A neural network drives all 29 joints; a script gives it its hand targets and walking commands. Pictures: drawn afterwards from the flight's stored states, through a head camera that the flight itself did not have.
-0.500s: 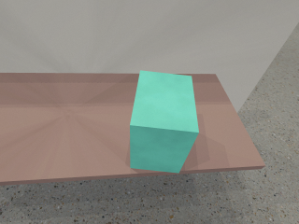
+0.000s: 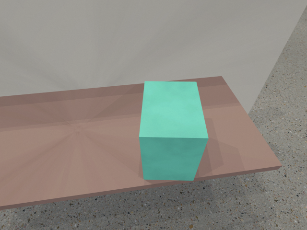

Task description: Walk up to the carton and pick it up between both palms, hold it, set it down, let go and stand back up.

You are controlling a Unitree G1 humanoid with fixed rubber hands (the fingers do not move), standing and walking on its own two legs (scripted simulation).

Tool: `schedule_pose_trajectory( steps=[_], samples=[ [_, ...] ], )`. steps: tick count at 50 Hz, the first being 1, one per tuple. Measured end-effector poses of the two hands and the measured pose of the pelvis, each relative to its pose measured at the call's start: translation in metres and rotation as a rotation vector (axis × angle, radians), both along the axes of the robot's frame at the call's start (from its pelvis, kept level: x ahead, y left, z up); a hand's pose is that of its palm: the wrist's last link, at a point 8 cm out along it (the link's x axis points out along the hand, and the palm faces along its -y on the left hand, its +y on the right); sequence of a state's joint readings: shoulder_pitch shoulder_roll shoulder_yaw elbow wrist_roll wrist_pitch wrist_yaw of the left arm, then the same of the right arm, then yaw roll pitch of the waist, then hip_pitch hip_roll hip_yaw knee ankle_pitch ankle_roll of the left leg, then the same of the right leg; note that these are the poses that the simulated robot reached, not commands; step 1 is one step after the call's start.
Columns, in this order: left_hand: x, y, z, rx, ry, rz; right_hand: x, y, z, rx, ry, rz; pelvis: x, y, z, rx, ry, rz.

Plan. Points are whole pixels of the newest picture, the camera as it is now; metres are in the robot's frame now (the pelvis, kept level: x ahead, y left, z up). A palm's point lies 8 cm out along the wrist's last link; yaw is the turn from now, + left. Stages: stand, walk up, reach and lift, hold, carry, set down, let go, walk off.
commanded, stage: walk up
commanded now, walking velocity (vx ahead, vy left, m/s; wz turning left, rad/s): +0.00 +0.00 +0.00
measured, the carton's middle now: (169, 131) +0.41 -0.06 +0.00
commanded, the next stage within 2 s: none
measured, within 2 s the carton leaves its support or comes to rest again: neither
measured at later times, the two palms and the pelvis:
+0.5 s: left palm out of the picture +0.02 +0.18 -0.15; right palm out of the picture -0.07 -0.30 -0.14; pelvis -0.03 -0.07 +0.00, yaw -1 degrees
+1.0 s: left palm out of the picture -0.03 +0.06 -0.15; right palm out of the picture -0.04 -0.36 -0.16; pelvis -0.01 -0.15 -0.01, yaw +1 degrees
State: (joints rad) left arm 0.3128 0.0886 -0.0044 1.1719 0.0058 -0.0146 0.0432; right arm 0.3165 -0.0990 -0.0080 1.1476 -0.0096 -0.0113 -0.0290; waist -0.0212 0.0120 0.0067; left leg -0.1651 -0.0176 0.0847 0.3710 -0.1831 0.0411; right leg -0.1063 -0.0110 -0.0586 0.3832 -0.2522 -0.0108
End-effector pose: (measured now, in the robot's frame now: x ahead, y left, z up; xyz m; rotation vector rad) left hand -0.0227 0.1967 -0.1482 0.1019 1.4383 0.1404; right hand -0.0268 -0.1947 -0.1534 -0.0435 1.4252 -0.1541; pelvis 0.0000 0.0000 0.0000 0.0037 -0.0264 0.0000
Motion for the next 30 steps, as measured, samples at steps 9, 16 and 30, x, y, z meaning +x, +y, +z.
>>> schedule_pose_trajectory(
  steps=[9, 16, 30],
  samples=[
    [-0.019, -0.011, -0.003, -0.037, 0.038, 0.018, -0.015, -0.004, 0.005, -0.020, 0.054, 0.007, -0.005, -0.001, 0.000, -0.003, 0.002, 0.003],
    [-0.023, 0.003, -0.005, -0.001, 0.117, -0.042, -0.029, -0.028, 0.014, -0.095, 0.050, -0.051, -0.015, -0.016, 0.000, -0.022, 0.026, -0.008],
    [0.064, -0.065, 0.004, 0.097, -0.192, -0.057, -0.042, -0.138, -0.015, -0.088, 0.068, -0.052, -0.027, -0.102, -0.016, 0.000, 0.024, -0.025]
  ],
)
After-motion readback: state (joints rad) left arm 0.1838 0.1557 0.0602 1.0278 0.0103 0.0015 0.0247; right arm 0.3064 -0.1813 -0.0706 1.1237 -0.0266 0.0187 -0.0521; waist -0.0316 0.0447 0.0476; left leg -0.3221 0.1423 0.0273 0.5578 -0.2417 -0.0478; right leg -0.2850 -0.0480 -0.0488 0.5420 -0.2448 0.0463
